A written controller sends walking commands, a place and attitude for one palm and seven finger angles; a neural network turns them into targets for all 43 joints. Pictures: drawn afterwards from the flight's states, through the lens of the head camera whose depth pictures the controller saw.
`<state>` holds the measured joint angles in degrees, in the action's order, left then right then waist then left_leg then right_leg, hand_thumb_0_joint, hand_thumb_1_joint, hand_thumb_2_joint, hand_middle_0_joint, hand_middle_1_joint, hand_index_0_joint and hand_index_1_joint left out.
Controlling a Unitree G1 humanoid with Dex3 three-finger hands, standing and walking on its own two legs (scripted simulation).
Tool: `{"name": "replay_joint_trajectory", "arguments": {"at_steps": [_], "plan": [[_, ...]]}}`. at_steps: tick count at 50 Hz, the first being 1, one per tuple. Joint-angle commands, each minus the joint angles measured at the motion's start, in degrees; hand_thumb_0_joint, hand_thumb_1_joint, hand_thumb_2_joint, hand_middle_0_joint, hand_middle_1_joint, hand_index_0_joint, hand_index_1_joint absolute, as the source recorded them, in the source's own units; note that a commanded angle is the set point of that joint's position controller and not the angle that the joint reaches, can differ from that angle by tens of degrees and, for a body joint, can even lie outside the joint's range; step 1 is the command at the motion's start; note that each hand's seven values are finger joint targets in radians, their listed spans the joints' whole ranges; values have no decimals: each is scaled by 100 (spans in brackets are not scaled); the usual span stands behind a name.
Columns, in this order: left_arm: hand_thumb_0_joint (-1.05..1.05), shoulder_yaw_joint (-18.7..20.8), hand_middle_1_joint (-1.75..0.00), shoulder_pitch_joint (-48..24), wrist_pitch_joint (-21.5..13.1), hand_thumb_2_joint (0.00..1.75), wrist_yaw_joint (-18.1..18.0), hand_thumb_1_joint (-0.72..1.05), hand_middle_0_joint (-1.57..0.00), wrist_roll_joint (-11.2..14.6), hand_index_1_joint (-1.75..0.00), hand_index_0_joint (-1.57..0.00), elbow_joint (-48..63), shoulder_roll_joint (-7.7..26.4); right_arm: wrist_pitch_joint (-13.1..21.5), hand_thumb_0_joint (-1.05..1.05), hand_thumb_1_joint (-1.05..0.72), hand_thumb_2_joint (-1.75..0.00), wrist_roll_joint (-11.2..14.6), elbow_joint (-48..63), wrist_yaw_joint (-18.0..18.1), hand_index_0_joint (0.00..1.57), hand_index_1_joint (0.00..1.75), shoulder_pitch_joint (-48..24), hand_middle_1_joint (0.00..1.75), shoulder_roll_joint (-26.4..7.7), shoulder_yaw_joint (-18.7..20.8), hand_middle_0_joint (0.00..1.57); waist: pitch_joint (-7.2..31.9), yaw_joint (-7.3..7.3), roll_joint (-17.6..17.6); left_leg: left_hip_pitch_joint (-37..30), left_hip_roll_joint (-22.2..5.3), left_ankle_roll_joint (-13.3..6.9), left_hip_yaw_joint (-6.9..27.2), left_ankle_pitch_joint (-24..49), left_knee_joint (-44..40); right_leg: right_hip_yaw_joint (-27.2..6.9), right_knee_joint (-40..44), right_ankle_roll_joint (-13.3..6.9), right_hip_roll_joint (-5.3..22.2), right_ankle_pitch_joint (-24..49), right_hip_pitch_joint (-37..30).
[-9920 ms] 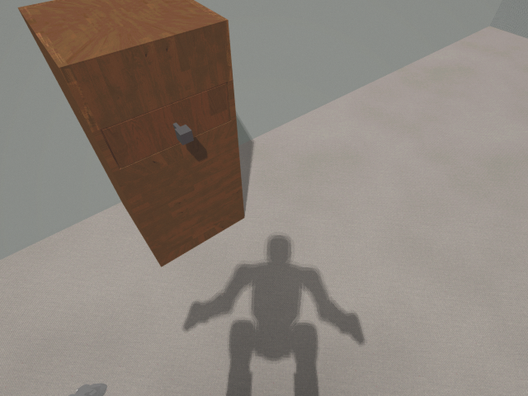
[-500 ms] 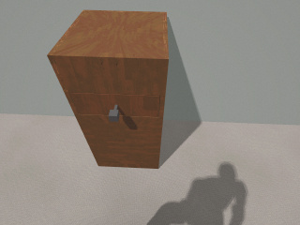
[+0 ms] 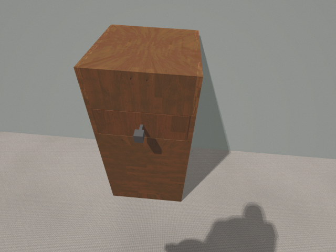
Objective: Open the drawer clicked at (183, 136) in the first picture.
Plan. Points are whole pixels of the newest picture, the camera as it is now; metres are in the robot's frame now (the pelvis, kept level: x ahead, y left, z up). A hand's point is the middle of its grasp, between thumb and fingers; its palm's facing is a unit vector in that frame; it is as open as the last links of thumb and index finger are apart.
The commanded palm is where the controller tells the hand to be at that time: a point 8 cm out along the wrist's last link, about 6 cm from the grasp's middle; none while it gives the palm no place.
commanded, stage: look again from close up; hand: left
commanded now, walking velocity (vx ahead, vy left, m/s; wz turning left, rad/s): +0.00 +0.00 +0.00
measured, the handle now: (139, 132) +0.59 +0.15 -0.12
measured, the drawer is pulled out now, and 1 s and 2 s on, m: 0.00 0.00 0.00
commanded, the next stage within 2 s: shuffle to correct the standing spot in 0.12 s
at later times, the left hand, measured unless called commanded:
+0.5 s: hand out of the picture -0.10 +0.17 -0.16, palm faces +0.05 -0.98 -0.17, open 7.3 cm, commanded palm none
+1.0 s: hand out of the picture +0.05 +0.14 -0.16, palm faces -0.01 -0.98 -0.21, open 7.3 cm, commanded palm none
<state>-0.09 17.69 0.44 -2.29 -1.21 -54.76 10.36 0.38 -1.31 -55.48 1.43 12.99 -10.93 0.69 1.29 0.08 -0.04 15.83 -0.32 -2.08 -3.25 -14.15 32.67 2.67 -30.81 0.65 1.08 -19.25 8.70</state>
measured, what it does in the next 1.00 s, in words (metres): steps on the spot: right foot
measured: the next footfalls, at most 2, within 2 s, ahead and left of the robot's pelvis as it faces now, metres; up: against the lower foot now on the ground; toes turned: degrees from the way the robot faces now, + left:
right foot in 1.00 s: +0.11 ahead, -0.17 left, +0.00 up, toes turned -4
left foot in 1.30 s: +0.12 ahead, +0.06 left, +0.00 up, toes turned -3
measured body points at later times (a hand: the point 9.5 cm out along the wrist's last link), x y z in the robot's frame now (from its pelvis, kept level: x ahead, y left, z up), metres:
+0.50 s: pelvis -0.03 +0.00 +0.01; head -0.04 +0.01 +0.46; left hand -0.10 +0.22 -0.15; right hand -0.05 -0.23 -0.15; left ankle +0.04 +0.09 -0.73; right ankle -0.03 -0.13 -0.73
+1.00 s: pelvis +0.03 -0.04 +0.00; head +0.02 -0.05 +0.45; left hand +0.05 +0.19 -0.14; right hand -0.04 -0.24 -0.16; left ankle +0.02 +0.09 -0.73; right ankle +0.07 -0.17 -0.73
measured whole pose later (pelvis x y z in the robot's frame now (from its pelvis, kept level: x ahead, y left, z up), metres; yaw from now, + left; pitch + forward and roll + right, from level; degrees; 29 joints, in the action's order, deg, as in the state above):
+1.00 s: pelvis +0.03 -0.04 +0.00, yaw -1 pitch -1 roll +1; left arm 3.2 18.6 0.1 0.4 -1.9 -59.2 9.6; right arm 1.6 -2.1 -63.9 1.3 23.9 -6.4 3.0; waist 1.0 -2.6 0.8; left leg 12.5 -4.1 0.1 -7.0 -15.8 29.1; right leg 5.6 -31.4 -0.1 4.4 -16.2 17.9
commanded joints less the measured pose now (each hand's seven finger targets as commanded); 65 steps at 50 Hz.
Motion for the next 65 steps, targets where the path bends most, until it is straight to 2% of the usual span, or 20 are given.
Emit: {"name": "replay_joint_trajectory", "arguments": {"at_steps": [1,19,23,27,29,32,33,35,36,39,42,46,48,49,51,52,56,61,63,65], "plan": [[0,119,-30,392,-58,90,-24,90,-20,-8,-30,-20,199,603,19,0,-90,-90,13,218,-26,20,30,205,30,-670,115,20,-660,0,116,103,-564,-71,820,-43,-1061,-426,759,-206,369,526,600],[0,143,-30,1328,84,90,125,90,-20,-103,-30,-20,-510,124,-117,0,-90,-90,-2,-364,32,20,30,521,30,-891,293,20,-738,102,481,648,-1172,-339,1582,-2760,-2361,199,184,-188,-66,-348,443],[0,219,-30,1651,66,90,149,90,-20,-85,-30,-20,-629,59,-114,0,-90,-90,-14,-443,54,20,30,558,30,-667,316,20,-772,164,121,866,-831,-174,1002,-2379,-1802,-50,854,-322,65,-582,135],[0,345,-30,1598,-53,90,38,90,-20,-17,-30,-20,-651,404,-59,0,-90,-90,6,-345,1,20,30,560,30,-20,184,20,-860,86,-1241,1283,-42,-3,-167,-810,1004,-2046,2214,-994,1338,-2207,452],[0,352,-30,1196,-112,90,8,90,-20,-30,-30,-20,-540,421,-18,0,-90,-90,33,-342,-45,20,30,685,30,19,211,20,-711,-117,-726,1063,-225,-45,-86,-1062,1610,-1824,2173,-1149,1469,-1858,827],[0,292,-30,846,-73,90,66,90,-20,-58,-30,-20,-520,269,52,0,-90,-90,14,-542,-35,20,30,1275,30,166,170,20,-983,-385,-507,-434,-192,4,-393,-631,72,-897,1386,-839,866,-1643,1990],[0,265,-30,926,-45,90,102,90,-20,-37,-30,-20,-541,123,92,0,-90,-90,11,-682,11,20,30,1600,30,37,175,20,-1001,-409,46,-794,-353,-19,10,-1020,-523,-666,715,-691,507,-1501,2249],[0,236,-30,825,-63,90,194,90,-20,-21,-30,-20,-333,-252,139,0,-90,-90,-66,-784,155,20,30,2220,30,-842,405,20,-1057,-534,1435,-838,-2383,-876,2927,-3236,-2512,246,-1446,-233,-100,-1030,3141],[0,269,-30,485,-13,90,217,90,-20,-136,-30,-20,-217,-112,163,0,-90,-90,-51,-758,142,20,30,2065,30,-889,433,20,-1159,-495,1169,-315,-2538,-1026,3235,-3586,-2867,-172,-2418,-293,148,-775,2993],[0,304,-30,679,-31,90,296,90,-20,-132,-30,-20,-359,-146,277,0,-90,-90,-22,-557,127,20,30,1182,30,-474,297,20,-1049,-18,620,408,-2052,-902,2067,-2217,-2704,-315,-2816,-181,532,43,2523],[0,279,-30,568,-33,90,316,90,-20,-72,-30,-20,-323,-358,307,0,-90,-90,-51,-569,89,20,30,1095,30,-482,347,20,-770,-34,533,407,-1672,-772,1053,-1323,-2439,59,-1650,-72,498,138,1759],[0,274,-30,336,-64,90,305,90,-20,-47,-30,-20,-283,-362,199,0,-90,-90,-69,-655,48,20,30,1188,30,-536,429,20,-825,-105,672,457,-1587,-681,885,-1604,-2147,397,-501,-47,257,160,1054],[0,332,-30,720,-100,90,295,90,-20,-47,-30,-20,-411,-218,142,0,-90,-90,-68,-658,31,20,30,1141,30,-462,423,20,-683,89,338,773,-1324,-460,677,-1864,-1511,562,290,-54,52,533,122],[0,368,-30,1035,-124,90,251,90,-20,-42,-30,-20,-499,-28,131,0,-90,-90,-50,-637,0,20,30,1104,30,-339,402,20,-559,245,42,1198,-1063,-307,438,-1975,-921,330,569,-137,142,280,-473],[0,509,-30,1692,-200,90,122,90,-20,-41,-30,-20,-640,737,118,0,-90,-90,9,-312,-77,20,30,768,30,228,250,20,-523,533,-1742,2557,-61,1,-566,-1988,1636,-2205,2070,-908,1910,-1838,-1044],[0,537,-30,1676,-243,90,78,90,-20,1,-30,-20,-604,832,74,0,-90,-90,-15,-196,-106,20,30,468,30,-3,285,20,-538,562,-1654,2615,-271,-75,-41,-1805,2666,-2755,2488,-1120,2107,-2349,-543],[0,343,-30,478,-339,90,0,90,-20,-39,-30,-20,-319,163,23,0,-90,-90,-42,-372,-189,20,30,745,30,149,272,20,-800,-133,-614,1763,-593,67,37,-454,2611,-880,2133,-938,1487,113,636],[0,287,-30,565,-256,90,-17,90,-20,-27,-30,-20,-440,309,0,0,-90,-90,54,-442,-62,20,30,707,30,286,72,20,-413,-37,-554,327,-269,295,-191,9,280,-369,1340,-877,1301,2748,413],[0,300,-30,550,-181,90,-35,90,-20,13,-30,-20,-475,379,-20,0,-90,-90,89,-439,-22,20,30,718,30,107,115,20,-349,-80,-449,-275,-280,309,-184,799,-602,-271,827,-647,1146,2817,503],[0,303,-30,774,-85,90,-73,90,-20,9,-30,-20,-393,149,1,0,-90,-90,82,-343,20,20,30,710,30,-321,203,20,-200,23,333,-759,-971,27,383,2932,-638,-109,319,-268,671,1841,804]]}}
